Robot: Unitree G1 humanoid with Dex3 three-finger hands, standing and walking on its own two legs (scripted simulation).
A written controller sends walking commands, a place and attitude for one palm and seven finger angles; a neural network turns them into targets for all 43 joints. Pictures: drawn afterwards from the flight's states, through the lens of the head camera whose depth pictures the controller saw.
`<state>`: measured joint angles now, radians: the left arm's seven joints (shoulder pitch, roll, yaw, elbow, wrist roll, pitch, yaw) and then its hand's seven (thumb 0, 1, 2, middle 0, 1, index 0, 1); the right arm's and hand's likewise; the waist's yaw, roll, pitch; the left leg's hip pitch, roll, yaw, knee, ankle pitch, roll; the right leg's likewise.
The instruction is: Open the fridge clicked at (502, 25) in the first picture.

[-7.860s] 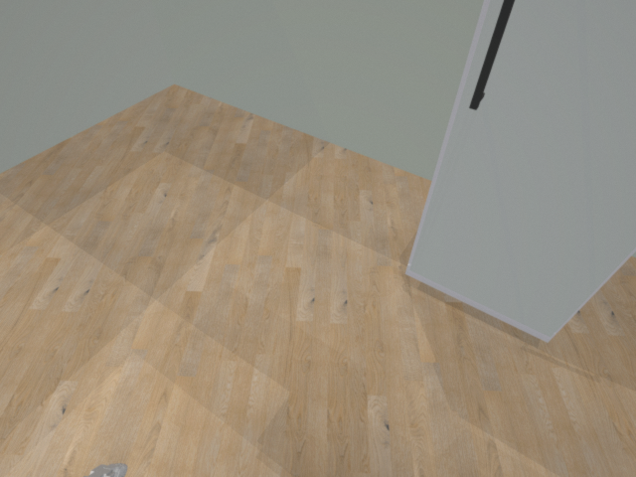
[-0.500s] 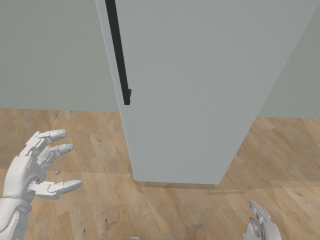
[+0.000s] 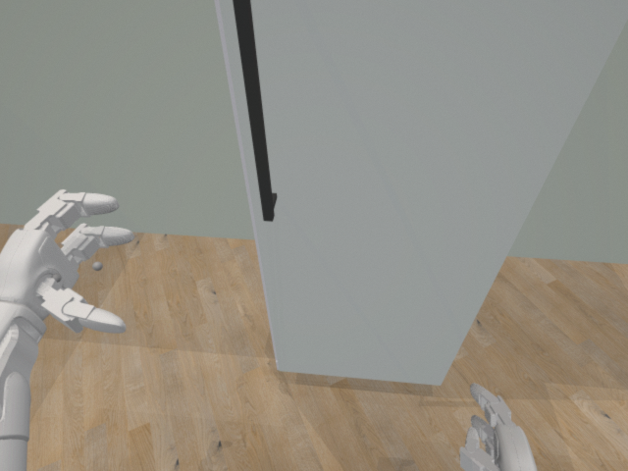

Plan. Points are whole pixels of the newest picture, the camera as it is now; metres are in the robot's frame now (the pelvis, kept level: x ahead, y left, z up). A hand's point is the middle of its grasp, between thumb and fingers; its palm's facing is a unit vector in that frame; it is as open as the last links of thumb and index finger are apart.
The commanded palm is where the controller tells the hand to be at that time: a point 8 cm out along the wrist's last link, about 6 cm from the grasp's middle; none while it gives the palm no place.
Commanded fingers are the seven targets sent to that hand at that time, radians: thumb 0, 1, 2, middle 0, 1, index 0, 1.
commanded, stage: raise the hand to about handle height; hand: left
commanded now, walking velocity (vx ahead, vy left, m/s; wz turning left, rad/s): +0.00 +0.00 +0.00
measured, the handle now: (256, 88) +0.53 +0.15 +0.26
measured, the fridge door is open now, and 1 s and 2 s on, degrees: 0 0 0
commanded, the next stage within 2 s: move the hooked fingers beside the handle in 0.60 s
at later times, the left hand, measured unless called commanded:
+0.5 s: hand (102, 246) +0.28 +0.27 +0.18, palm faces +0.09 -1.00 -0.03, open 14.0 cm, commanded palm +0.25 +0.31 +0.19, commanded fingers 0.00 -0.50 0.30 -0.30 -1.20 -0.30 -1.20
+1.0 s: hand (123, 227) +0.31 +0.27 +0.18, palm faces +0.06 -1.00 -0.01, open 14.0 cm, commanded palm +0.29 +0.31 +0.19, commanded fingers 0.00 -0.50 0.30 -0.30 -1.20 -0.30 -1.20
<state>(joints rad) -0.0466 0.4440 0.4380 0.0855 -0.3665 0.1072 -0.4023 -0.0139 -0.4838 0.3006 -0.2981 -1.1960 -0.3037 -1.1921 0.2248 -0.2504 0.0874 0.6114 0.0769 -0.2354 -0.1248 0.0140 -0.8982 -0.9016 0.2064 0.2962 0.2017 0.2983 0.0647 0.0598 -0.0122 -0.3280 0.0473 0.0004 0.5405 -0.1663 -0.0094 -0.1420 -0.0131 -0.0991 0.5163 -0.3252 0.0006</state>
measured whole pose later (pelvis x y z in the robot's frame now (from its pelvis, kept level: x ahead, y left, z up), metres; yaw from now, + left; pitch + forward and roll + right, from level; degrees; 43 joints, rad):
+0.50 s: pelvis +0.01 +0.00 +0.00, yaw -1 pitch -3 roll -1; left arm -0.11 0.45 0.47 0.11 -0.35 0.18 -0.41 -0.02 -0.50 0.29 -0.30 -1.20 -0.30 -1.20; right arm 0.22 -0.27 0.07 0.60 0.09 -0.21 -0.12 0.01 -0.90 -0.90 0.20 0.30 0.20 0.30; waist 0.06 0.05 -0.01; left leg -0.30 0.05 0.01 0.51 -0.16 -0.01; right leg -0.12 -0.01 -0.09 0.50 -0.32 0.00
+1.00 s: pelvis +0.00 +0.00 +0.00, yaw +0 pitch -3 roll -1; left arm -0.25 0.44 0.41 0.23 -0.32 0.18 -0.38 -0.02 -0.50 0.29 -0.30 -1.20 -0.30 -1.20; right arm 0.21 -0.26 0.08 0.61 0.09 -0.18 -0.13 0.01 -0.90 -0.90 0.21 0.30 0.20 0.30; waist 0.05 0.05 -0.01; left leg -0.31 0.04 0.01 0.51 -0.16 -0.01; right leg -0.13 -0.02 -0.09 0.49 -0.31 0.00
